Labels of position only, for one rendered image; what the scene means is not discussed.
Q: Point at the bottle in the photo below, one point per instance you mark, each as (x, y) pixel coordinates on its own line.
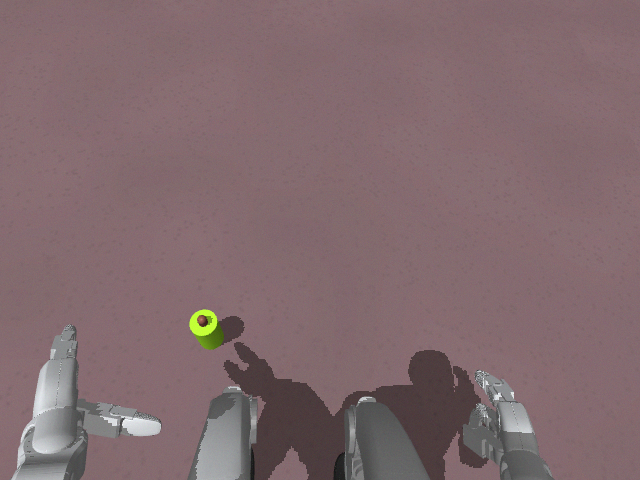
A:
(206, 328)

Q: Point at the left robot arm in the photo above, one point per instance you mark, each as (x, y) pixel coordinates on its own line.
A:
(53, 447)

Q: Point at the right robot arm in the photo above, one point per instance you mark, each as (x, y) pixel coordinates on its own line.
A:
(523, 465)

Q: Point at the left robot hand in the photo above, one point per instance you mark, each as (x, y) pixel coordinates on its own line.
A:
(57, 388)

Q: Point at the right robot hand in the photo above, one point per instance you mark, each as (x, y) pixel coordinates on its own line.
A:
(507, 429)

